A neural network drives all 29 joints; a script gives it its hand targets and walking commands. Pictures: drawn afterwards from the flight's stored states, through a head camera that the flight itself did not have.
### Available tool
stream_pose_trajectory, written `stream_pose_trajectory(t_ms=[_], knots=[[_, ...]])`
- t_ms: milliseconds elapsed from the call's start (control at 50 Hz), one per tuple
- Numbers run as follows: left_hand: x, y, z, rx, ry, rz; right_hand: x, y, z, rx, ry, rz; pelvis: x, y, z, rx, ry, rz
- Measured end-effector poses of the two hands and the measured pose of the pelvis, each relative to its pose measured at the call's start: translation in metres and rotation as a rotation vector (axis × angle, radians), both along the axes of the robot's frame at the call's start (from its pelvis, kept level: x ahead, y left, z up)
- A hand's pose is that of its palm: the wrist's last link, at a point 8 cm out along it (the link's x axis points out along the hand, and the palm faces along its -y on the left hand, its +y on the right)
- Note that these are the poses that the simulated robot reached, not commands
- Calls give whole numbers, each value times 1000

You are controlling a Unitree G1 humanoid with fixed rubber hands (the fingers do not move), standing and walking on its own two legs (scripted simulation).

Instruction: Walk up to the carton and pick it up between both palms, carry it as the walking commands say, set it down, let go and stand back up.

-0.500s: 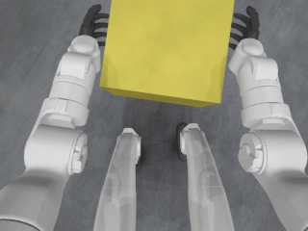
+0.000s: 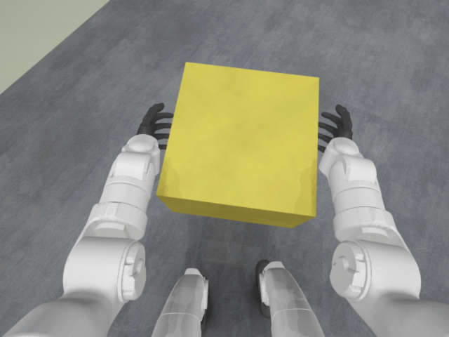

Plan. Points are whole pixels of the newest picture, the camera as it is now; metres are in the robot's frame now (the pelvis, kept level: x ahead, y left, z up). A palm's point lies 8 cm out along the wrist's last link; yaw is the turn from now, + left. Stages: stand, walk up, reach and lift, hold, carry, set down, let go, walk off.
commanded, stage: reach and lift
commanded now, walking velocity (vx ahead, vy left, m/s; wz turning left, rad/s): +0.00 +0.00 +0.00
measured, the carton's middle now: (241, 149) +0.46 -0.02 -0.08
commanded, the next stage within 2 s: hold in 1.94 s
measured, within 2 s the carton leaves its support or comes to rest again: neither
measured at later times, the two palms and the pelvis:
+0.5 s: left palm (138, 111) +0.45 +0.15 +0.08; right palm (359, 125) +0.42 -0.21 +0.07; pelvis +0.12 -0.01 +0.06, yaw +0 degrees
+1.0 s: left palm (126, 117) +0.41 +0.16 +0.11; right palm (371, 135) +0.38 -0.20 +0.10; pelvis +0.11 +0.00 +0.06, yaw -1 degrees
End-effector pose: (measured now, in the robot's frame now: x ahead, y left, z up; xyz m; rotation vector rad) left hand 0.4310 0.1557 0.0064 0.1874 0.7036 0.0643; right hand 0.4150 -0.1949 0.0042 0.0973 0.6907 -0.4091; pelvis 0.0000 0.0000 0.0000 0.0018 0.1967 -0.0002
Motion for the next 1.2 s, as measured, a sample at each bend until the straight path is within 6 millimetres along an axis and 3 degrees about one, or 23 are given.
stream_pose_trajectory(t_ms=[100,180,380,620,760,900,1060,1200], knots=[[5,-2,45,-24,-45,-11,1,-4,39,40,-55,-8,29,0,13,0,62,-1],[11,-3,64,-66,-35,-69,5,-10,55,51,-57,-3,44,0,23,0,50,-2],[14,-2,63,-113,32,-75,7,-13,56,-17,23,68,92,-5,49,4,-10,-7],[15,-1,83,-132,-12,-10,-1,-9,74,-70,32,81,132,-1,63,-4,-33,-12],[6,10,98,-140,-43,18,-8,3,90,-65,18,83,135,6,66,-14,-87,-12],[-7,9,107,-141,-63,19,-20,2,97,-59,6,80,126,5,66,-13,-138,-12],[-27,-4,102,-135,-66,5,-39,-11,93,-31,2,51,107,0,64,-5,-190,-11],[-37,-7,99,-133,-86,16,-32,-14,100,-2,-38,47,93,-6,62,2,-228,-10]])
